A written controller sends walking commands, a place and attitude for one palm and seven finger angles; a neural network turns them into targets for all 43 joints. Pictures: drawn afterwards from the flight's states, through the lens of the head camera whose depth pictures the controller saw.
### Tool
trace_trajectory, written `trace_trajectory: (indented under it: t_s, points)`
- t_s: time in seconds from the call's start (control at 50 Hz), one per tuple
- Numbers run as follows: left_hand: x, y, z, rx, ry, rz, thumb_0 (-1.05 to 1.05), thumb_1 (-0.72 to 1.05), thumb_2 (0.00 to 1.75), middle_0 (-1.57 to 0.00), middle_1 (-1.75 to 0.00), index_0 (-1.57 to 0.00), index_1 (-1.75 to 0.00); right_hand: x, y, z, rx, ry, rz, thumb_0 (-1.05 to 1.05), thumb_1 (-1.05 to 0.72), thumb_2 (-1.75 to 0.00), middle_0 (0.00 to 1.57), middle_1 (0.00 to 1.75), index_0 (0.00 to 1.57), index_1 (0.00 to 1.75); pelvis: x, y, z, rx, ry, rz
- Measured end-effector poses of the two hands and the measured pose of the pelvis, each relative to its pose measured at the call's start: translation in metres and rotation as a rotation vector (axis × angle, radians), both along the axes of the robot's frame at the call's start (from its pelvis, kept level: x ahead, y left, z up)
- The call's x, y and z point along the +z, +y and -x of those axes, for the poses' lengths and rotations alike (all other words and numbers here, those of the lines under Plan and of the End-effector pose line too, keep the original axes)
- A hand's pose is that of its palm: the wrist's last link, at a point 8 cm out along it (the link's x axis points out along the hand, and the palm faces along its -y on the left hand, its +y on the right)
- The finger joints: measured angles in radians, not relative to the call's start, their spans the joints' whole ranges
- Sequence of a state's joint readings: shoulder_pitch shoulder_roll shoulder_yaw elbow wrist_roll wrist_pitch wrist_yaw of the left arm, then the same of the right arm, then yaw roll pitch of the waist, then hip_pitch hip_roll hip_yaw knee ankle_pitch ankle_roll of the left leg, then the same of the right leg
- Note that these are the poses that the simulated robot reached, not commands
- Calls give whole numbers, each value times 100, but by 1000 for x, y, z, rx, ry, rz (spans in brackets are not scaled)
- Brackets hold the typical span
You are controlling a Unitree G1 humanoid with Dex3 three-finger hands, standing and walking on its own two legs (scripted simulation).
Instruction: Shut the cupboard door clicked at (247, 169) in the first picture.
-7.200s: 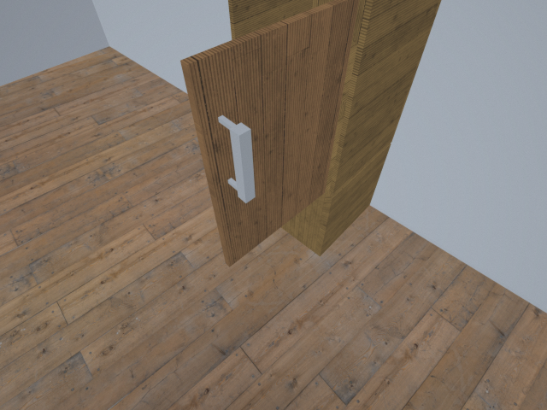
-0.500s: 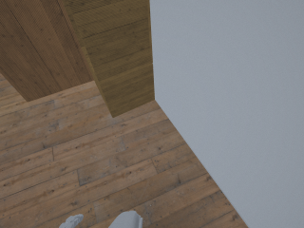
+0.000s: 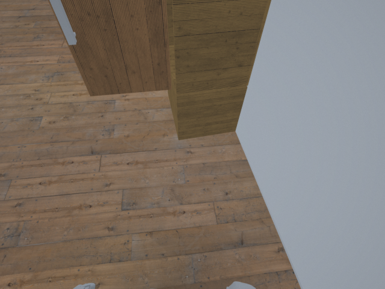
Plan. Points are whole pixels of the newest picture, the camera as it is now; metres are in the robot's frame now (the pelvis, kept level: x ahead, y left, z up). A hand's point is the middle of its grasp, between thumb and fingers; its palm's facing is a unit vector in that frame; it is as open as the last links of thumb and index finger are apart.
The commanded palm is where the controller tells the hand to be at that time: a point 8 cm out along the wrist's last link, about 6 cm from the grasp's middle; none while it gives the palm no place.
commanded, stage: turn to face it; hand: left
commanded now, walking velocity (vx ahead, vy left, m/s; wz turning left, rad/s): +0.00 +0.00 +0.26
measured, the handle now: (64, 16) +0.93 +0.52 +0.05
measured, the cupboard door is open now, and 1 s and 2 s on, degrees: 86 86 86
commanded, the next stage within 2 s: take the last steps up to it in 0.14 s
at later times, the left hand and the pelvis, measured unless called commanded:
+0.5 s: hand out of the picture -0.02 +0.21 -0.19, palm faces +0.24 -0.95 -0.20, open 7.3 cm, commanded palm none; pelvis +0.01 +0.01 -0.01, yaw +10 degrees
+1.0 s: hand (106, 268) +0.17 +0.22 -0.16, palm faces +0.30 -0.93 -0.21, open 7.1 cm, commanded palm none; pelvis +0.14 +0.02 +0.00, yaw +15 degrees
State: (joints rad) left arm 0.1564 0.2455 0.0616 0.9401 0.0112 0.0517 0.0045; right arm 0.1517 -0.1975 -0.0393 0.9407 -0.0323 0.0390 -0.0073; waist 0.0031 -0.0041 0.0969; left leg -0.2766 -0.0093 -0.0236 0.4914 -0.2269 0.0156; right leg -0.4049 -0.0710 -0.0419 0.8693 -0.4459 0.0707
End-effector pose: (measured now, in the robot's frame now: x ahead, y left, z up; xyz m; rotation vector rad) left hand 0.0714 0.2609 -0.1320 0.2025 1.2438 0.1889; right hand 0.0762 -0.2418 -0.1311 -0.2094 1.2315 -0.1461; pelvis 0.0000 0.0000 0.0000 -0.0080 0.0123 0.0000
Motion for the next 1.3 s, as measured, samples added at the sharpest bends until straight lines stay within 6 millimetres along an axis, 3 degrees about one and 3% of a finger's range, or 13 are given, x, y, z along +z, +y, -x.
trace_trajectory:
  t_s: [0.14,0.28,0.38,0.46,0.52,0.64,0.76,0.86,0.94,1.06,1.16,1.24,1.3]
  points:
    - [6,-29,4,18,-57,-30,1,91,90,-20,-30,-20,-30,-24,-19,10,1,59,-54,1,-90,-90,20,30,20,30,-8,-23,1,57,-12,-22]
    - [5,-51,38,84,-9,22,1,91,90,-20,-30,-20,-30,-12,-25,2,36,91,-35,1,-91,-90,19,30,20,30,2,-25,1,108,-18,-38]
    - [-4,-38,69,162,27,51,1,93,90,-20,-30,-20,-30,-3,-10,-18,114,79,-11,1,-91,-90,19,30,19,30,2,-16,-2,147,-14,-37]
    - [-22,-18,97,231,85,76,1,92,90,-20,-30,-20,-30,-5,9,-38,177,27,17,1,-91,-90,19,30,19,30,-9,3,-6,182,-8,-15]
    - [-23,-4,103,242,136,74,1,92,90,-20,-30,-20,-30,-2,22,-40,188,8,23,1,-91,-90,19,30,20,30,-8,11,-11,180,-12,-18]
    - [-6,11,61,228,73,67,1,92,90,-19,-30,-20,-30,1,39,-21,176,89,-5,0,-90,-90,19,30,20,30,4,21,-33,200,-11,-14]
    - [3,9,-12,176,-20,55,1,91,90,-19,-30,-20,-30,-11,44,-3,134,213,-54,1,-90,-90,20,30,20,30,3,22,-66,203,-13,-29]
    - [-2,0,-74,147,-112,36,1,91,90,-19,-30,-20,-30,-32,36,-7,100,302,-81,1,-90,-90,20,30,20,30,-13,15,-103,212,-25,-41]
    - [1,-9,-82,195,-115,48,0,91,90,-20,-30,-20,-30,-27,32,-46,121,307,-63,1,-90,-90,20,30,20,30,-6,17,-124,243,-35,-21]
    - [8,6,-67,277,-22,37,-1,96,90,-20,-30,-20,-30,-7,48,-141,176,172,-49,1,-91,-90,19,30,19,30,9,31,-160,259,-6,-21]
    - [1,17,-47,326,106,85,-1,94,90,-20,-30,-20,-30,0,84,-225,246,50,-50,1,-91,-90,19,30,19,30,9,59,-191,257,-4,-21]
    - [-16,34,-39,366,207,130,0,92,90,-20,-30,-20,-30,-2,123,-286,293,-55,-39,1,-91,-90,19,30,19,30,-4,92,-220,246,-11,-4]
    - [-26,52,-50,350,261,139,1,92,90,-20,-30,-20,-30,-5,145,-310,287,-112,-26,0,-91,-90,19,30,19,30,-13,110,-236,230,-19,-14]
